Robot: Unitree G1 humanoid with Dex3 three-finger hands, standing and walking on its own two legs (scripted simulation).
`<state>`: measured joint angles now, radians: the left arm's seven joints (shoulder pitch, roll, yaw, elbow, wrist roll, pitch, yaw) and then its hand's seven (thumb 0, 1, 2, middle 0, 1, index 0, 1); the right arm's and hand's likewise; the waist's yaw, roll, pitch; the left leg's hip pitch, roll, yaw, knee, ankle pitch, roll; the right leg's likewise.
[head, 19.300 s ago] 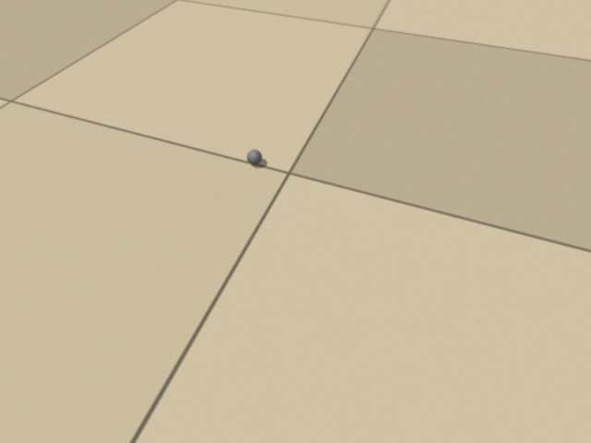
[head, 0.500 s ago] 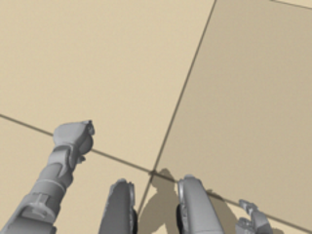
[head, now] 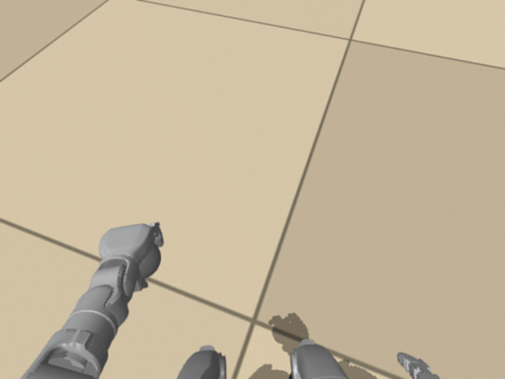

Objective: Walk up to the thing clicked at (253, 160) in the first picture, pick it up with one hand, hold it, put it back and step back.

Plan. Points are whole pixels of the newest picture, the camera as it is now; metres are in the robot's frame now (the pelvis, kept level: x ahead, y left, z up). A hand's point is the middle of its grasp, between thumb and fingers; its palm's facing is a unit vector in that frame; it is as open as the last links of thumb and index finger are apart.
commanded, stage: lift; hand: left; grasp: from above
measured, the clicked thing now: (139, 258) +0.34 +0.22 -0.10
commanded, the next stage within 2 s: hold in 0.16 s
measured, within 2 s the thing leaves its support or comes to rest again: neither
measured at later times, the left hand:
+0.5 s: hand (124, 242) +0.34 +0.22 -0.02, palm faces -0.44 -0.06 -0.90, open 9.9 cm
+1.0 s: hand (118, 244) +0.32 +0.22 +0.01, palm faces -0.43 -0.05 -0.90, open 9.9 cm
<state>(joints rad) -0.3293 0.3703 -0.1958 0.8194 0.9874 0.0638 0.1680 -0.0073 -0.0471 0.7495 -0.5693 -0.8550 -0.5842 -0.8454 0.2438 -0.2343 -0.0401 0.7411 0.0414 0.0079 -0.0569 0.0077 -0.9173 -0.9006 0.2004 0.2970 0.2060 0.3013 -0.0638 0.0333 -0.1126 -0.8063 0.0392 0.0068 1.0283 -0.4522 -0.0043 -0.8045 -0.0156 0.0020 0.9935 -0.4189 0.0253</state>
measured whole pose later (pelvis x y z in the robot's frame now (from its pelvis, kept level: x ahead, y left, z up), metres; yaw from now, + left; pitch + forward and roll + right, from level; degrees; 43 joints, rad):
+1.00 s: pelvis +0.02 +0.00 +0.05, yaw -1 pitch +4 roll +0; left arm -0.24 0.39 -0.20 0.66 1.01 0.01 0.01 -0.01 -0.07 0.81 -0.55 -0.88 -0.57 -0.87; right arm 0.23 -0.25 -0.05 0.68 0.06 0.07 -0.04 0.01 -0.91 -0.90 0.20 0.30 0.20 0.30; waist -0.01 0.04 -0.06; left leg -0.39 0.03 0.04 0.63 -0.31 -0.01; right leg -0.41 -0.02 0.02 0.62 -0.29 0.02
